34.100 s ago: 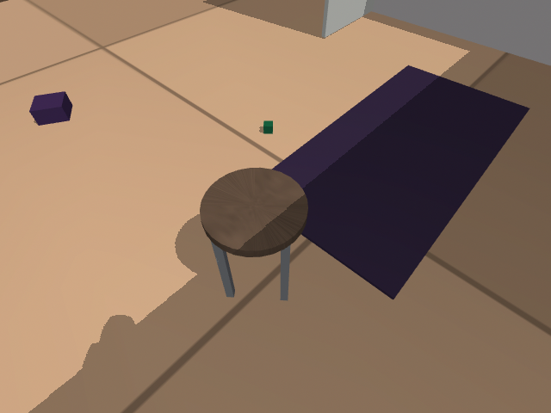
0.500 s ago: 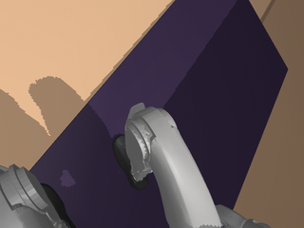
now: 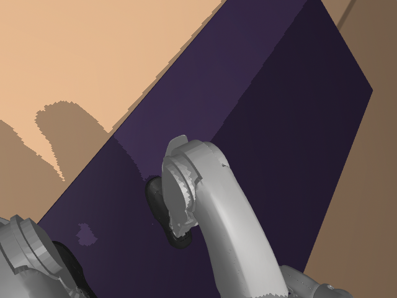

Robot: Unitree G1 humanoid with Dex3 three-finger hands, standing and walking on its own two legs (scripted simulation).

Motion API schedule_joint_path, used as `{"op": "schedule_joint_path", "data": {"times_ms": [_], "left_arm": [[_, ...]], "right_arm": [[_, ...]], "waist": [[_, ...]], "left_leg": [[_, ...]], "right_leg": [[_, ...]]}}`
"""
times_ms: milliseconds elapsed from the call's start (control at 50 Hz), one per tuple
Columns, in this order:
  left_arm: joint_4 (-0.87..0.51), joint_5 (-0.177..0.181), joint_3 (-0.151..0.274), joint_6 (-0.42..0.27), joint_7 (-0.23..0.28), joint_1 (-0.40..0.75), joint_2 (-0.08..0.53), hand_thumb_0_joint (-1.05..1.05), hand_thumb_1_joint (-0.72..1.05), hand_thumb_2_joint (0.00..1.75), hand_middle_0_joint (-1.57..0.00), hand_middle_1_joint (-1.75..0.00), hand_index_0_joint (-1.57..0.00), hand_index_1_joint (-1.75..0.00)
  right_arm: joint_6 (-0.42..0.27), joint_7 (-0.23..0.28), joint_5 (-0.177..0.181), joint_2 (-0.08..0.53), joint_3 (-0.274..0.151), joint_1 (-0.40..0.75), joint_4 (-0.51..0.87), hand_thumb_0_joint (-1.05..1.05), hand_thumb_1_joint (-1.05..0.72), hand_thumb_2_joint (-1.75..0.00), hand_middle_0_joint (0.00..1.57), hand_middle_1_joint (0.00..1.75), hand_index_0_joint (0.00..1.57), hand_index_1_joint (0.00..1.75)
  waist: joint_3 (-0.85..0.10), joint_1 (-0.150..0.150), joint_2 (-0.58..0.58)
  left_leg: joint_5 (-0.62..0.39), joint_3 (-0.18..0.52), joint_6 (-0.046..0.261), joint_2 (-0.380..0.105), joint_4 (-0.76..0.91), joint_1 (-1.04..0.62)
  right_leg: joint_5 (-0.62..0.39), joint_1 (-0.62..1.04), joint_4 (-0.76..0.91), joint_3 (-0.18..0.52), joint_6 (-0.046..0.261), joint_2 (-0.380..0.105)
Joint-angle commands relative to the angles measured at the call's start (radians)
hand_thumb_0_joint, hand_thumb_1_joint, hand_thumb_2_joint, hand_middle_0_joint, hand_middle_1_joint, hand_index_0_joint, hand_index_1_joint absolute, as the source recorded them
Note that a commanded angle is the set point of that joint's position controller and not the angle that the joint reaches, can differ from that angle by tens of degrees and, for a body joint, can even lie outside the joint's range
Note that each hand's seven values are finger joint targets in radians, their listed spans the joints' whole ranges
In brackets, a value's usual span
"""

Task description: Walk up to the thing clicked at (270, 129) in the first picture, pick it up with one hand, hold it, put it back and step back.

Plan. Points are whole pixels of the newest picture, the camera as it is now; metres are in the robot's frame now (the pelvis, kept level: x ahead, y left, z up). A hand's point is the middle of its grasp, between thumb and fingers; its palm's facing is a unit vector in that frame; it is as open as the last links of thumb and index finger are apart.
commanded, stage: close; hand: left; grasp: from above
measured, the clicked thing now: out of the picture +0.43 +0.33 -0.30
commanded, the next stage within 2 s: settle in 0.88 s
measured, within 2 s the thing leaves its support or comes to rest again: leaves its support in 1.36 s
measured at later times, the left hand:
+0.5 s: hand out of the picture +0.43 +0.32 -0.27, palm faces -0.01 -0.47 -0.88, open 8.4 cm
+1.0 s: hand out of the picture +0.43 +0.32 -0.27, palm faces -0.01 -0.47 -0.88, open 8.3 cm
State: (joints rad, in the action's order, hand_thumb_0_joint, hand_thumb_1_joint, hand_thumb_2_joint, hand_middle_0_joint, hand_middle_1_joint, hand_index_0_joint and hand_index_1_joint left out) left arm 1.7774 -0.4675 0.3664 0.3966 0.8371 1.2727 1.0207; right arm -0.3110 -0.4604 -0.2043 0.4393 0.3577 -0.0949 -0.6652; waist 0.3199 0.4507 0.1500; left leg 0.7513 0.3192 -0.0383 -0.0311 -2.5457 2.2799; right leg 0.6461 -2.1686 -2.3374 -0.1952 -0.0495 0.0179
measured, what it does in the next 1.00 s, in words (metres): stands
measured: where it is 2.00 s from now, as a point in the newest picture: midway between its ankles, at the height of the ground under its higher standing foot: (129, 256)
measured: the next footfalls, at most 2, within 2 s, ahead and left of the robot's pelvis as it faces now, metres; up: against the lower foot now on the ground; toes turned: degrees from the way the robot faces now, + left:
none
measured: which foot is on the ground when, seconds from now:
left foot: down 0.00-1.00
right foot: down 0.00-1.00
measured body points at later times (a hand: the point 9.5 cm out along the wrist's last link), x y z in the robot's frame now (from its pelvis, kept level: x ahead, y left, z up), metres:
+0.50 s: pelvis +0.00 +0.00 +0.00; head +0.31 +0.10 +0.30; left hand +0.44 +0.34 -0.22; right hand +0.01 -0.25 -0.05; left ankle +0.06 +0.13 -0.28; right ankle +0.12 -0.12 -0.28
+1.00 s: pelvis +0.00 +0.00 -0.01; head +0.31 +0.10 +0.30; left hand +0.44 +0.34 -0.22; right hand +0.01 -0.25 -0.05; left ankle +0.06 +0.13 -0.28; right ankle +0.12 -0.12 -0.28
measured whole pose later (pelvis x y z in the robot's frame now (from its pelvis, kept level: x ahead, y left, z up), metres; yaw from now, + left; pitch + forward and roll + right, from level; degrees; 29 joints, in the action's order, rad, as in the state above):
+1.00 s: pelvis +0.00 +0.00 -0.01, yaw +0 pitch +25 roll -15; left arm 1.79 -0.40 0.34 0.40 0.85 1.27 1.02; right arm -0.29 -0.47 -0.20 0.46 0.37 -0.07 -0.66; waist 0.33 0.46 0.14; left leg 0.76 0.32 -0.04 -0.02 -2.57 2.28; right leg 0.66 -2.17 -2.36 -0.20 -0.05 0.01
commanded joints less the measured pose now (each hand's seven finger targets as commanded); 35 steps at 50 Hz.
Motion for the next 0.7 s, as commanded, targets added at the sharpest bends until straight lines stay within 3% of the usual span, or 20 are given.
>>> {"op": "schedule_joint_path", "data": {"times_ms": [0,60,100,160,240,320,420,500,520,540,580,680], "left_arm": [[-0.106,-0.002,-0.03,-0.012,0.034,0.22,0.192,0.0,0.28,0.46,-0.66,-0.56,-0.69,-0.53],[-0.1,-0.025,-0.042,-0.012,0.03,0.209,0.193,0.0,0.35,0.42,-0.69,-0.56,-0.74,-0.52],[-0.094,-0.03,-0.029,-0.009,0.05,0.211,0.207,0.0,0.39,0.42,-0.72,-0.54,-0.77,-0.5],[-0.086,-0.002,-0.004,-0.015,0.06,0.204,0.219,0.0,0.42,0.38,-0.75,-0.5,-0.8,-0.45],[-0.071,0.0,-0.011,-0.014,0.057,0.209,0.212,0.0,0.49,0.39,-0.81,-0.49,-0.86,-0.45],[-0.1,0.03,-0.012,-0.015,0.051,0.224,0.217,0.0,0.56,0.4,-0.85,-0.5,-0.9,-0.45],[-0.076,0.006,-0.02,-0.014,0.047,0.195,0.214,0.0,0.61,0.42,-0.92,-0.47,-0.95,-0.44],[-0.097,0.048,-0.025,-0.013,0.041,0.207,0.185,0.0,0.65,0.42,-0.94,-0.46,-0.98,-0.43],[-0.077,0.037,-0.017,-0.014,0.047,0.194,0.196,0.0,0.66,0.39,-0.95,-0.44,-0.98,-0.41],[-0.102,0.05,-0.026,-0.017,0.042,0.213,0.187,0.0,0.66,0.39,-0.95,-0.43,-0.98,-0.4],[-0.054,0.029,-0.032,-0.013,0.042,0.184,0.178,0.0,0.66,0.4,-0.96,-0.43,-0.99,-0.4],[-0.069,0.049,-0.033,-0.012,0.049,0.209,0.167,0.0,0.66,0.47,-1.0,-0.43,-1.0,-0.43]], "right_arm": [[0.007,-0.001,0.003,0.353,-0.084,-0.211,-0.049,0.0,-0.9,-0.9,0.2,0.3,0.2,0.3],[0.008,0.003,0.002,0.346,-0.077,-0.214,-0.055,0.0,-0.89,-0.9,0.2,0.3,0.2,0.3],[0.011,0.0,0.002,0.355,-0.083,-0.223,-0.052,0.0,-0.9,-0.9,0.2,0.3,0.2,0.3],[0.014,-0.001,-0.002,0.361,-0.08,-0.216,-0.039,0.0,-0.89,-0.9,0.2,0.3,0.2,0.3],[0.014,0.003,-0.003,0.359,-0.07,-0.215,-0.047,0.0,-0.9,-0.9,0.2,0.3,0.2,0.3],[0.009,0.003,-0.008,0.361,-0.065,-0.194,-0.037,0.0,-0.9,-0.9,0.2,0.3,0.2,0.3],[0.015,0.003,-0.001,0.359,-0.069,-0.208,-0.048,0.0,-0.9,-0.9,0.2,0.3,0.2,0.3],[0.013,-0.001,-0.001,0.363,-0.069,-0.188,-0.03,0.0,-0.89,-0.9,0.2,0.3,0.2,0.3],[0.019,-0.002,0.003,0.373,-0.072,-0.206,-0.032,0.0,-0.9,-0.9,0.2,0.3,0.2,0.3],[0.018,-0.002,0.001,0.366,-0.074,-0.185,-0.032,0.0,-0.89,-0.9,0.2,0.3,0.2,0.3],[0.026,-0.004,0.005,0.368,-0.074,-0.211,-0.038,0.0,-0.9,-0.9,0.2,0.3,0.2,0.3],[0.023,-0.009,0.003,0.37,-0.073,-0.207,-0.029,0.0,-0.9,-0.9,0.2,0.3,0.2,0.3]], "waist": [[-0.644,0.09,-0.53],[-0.664,0.091,-0.529],[-0.683,0.087,-0.53],[-0.674,0.092,-0.529],[-0.668,0.102,-0.519],[-0.659,0.103,-0.512],[-0.661,0.102,-0.504],[-0.65,0.101,-0.513],[-0.66,0.105,-0.518],[-0.639,0.108,-0.523],[-0.635,0.111,-0.516],[-0.651,0.103,-0.51]], "left_leg": [[-0.214,-0.101,0.045,-0.021,0.262,-0.457],[-0.218,-0.115,0.048,-0.02,0.253,-0.442],[-0.236,-0.109,0.048,-0.021,0.253,-0.451],[-0.237,-0.098,0.047,-0.021,0.25,-0.465],[-0.216,-0.109,0.048,-0.021,0.243,-0.446],[-0.228,-0.114,0.051,-0.014,0.232,-0.446],[-0.2,-0.109,0.052,-0.016,0.24,-0.424],[-0.216,-0.1,0.05,-0.016,0.235,-0.45],[-0.22,-0.09,0.049,-0.019,0.246,-0.455],[-0.207,-0.087,0.046,-0.016,0.248,-0.458],[-0.196,-0.088,0.046,-0.018,0.254,-0.442],[-0.225,-0.101,0.05,-0.014,0.235,-0.436]], "right_leg": [[-0.281,0.388,0.176,-0.109,0.035,0.025],[-0.291,0.406,0.196,-0.1,0.036,0.037],[-0.308,0.423,0.196,-0.101,0.036,0.035],[-0.3,0.417,0.174,-0.109,0.036,0.028],[-0.295,0.417,0.195,-0.104,0.034,0.034],[-0.297,0.409,0.179,-0.107,0.029,0.026],[-0.284,0.414,0.193,-0.106,0.031,0.031],[-0.284,0.393,0.166,-0.116,0.03,0.025],[-0.286,0.395,0.169,-0.118,0.034,0.032],[-0.279,0.374,0.151,-0.121,0.032,0.021],[-0.277,0.382,0.171,-0.119,0.035,0.033],[-0.3,0.411,0.173,-0.113,0.031,0.029]]}}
